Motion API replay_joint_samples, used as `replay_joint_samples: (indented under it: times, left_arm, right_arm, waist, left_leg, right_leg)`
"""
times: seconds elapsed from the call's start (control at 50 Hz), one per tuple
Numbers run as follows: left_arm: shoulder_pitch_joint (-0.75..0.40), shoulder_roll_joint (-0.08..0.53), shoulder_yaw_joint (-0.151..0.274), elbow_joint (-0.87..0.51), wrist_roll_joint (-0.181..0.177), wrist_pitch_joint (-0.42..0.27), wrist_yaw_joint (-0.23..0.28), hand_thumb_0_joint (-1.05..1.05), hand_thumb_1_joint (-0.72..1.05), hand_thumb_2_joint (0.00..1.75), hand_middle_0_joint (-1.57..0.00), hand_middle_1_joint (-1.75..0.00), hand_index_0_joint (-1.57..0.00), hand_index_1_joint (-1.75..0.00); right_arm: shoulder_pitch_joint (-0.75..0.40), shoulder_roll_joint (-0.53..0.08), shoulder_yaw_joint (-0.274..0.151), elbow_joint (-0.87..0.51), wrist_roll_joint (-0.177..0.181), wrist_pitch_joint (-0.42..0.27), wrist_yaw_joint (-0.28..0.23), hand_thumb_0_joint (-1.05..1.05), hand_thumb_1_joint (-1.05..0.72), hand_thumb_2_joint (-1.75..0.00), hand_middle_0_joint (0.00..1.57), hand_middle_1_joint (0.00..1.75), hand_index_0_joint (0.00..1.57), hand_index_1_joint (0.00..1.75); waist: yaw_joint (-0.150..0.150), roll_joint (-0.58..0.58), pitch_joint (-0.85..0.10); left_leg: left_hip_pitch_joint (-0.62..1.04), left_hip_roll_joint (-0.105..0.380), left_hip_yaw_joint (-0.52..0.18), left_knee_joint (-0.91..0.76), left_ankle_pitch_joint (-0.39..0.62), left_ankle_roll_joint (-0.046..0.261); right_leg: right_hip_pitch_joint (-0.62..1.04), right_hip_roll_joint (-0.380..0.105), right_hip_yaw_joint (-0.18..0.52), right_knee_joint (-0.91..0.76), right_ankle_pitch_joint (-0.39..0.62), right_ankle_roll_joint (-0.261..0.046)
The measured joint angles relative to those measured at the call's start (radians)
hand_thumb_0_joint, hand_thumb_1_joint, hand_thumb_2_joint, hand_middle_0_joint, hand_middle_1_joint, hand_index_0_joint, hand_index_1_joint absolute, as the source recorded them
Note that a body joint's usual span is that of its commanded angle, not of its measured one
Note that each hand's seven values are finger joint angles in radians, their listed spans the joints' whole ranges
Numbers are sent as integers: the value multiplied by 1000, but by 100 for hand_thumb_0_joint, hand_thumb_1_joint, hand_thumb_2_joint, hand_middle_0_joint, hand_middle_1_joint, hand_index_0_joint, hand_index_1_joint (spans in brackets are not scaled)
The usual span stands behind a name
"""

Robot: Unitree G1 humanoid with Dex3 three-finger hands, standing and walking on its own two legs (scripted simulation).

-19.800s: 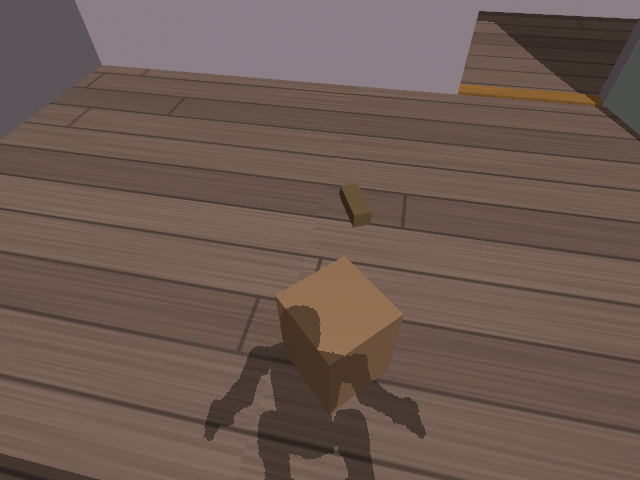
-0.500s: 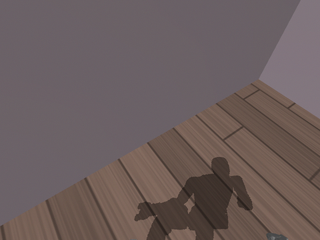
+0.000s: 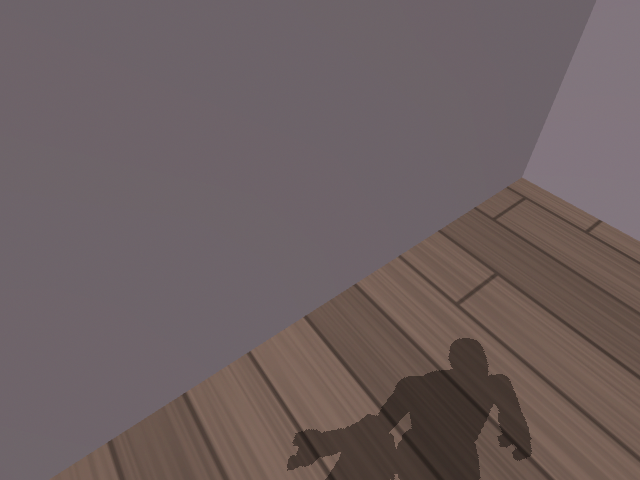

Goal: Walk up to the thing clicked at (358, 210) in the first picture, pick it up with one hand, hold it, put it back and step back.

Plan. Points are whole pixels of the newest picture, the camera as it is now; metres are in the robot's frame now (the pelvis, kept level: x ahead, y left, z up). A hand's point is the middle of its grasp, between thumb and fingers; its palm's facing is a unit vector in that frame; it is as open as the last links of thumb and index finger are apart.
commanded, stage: walk up
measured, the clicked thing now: out of the picture -0.84 -1.19 -0.74
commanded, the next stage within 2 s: stand in 0.42 s
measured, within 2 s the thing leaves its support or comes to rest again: neither
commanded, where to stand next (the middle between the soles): +0.07 +0.02 m, yaw +0 degrees
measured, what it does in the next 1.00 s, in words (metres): stands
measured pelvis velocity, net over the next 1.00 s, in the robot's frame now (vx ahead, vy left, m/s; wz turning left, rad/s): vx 0.02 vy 0.00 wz -0.02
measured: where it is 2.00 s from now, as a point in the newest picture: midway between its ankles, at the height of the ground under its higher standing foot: outside the picture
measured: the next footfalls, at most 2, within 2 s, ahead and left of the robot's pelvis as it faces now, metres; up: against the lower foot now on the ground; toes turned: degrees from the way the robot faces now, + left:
left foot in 1.70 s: +0.14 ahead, +0.16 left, +0.00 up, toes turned -24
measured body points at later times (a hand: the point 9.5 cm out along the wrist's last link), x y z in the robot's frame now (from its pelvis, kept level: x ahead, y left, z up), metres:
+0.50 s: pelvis +0.01 +0.00 +0.00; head +0.02 +0.00 +0.45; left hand +0.10 +0.31 -0.13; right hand +0.08 -0.30 -0.13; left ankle +0.06 +0.12 -0.74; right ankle -0.03 -0.13 -0.74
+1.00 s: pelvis +0.02 +0.00 +0.01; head +0.03 +0.00 +0.46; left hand +0.10 +0.29 -0.13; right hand +0.10 -0.31 -0.12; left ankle +0.06 +0.12 -0.74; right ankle -0.03 -0.13 -0.74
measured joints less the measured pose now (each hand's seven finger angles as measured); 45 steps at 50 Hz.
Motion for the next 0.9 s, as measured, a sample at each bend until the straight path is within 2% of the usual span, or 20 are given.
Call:
replay_joint_samples:
  times: [0.28, 0.52, 0.9]
  left_arm:
    - [-87, -5, -4, 18, 0, 9, 1, 1, 90, 90, -21, -30, -20, -30]
    - [-72, 0, -1, 49, -3, 27, -2, 1, 90, 90, -21, -30, -20, -30]
    - [-62, -20, -2, 48, -2, 29, -4, 1, 90, 90, -21, -30, -20, -30]
  right_arm:
    - [-22, 9, -5, 37, -4, -5, -9, 1, -90, -89, 21, 29, 20, 30]
    - [-37, 23, 1, 56, 0, -16, -16, 1, -90, -89, 21, 29, 20, 30]
    - [-65, 24, 7, 69, 1, -22, -24, 0, -90, -89, 21, 29, 20, 30]
  waist:
    - [-22, -34, -8]
    - [-18, -32, -3]
    - [-13, -44, -11]
  left_leg:
    - [28, -1, 15, -46, 9, 3]
    - [42, -9, 24, -83, 19, 2]
    - [59, 5, 24, -93, 15, -8]
  right_leg:
    - [27, -3, 14, -57, 22, 4]
    - [31, -11, 21, -78, 25, 8]
    - [57, 3, 22, -110, 33, -1]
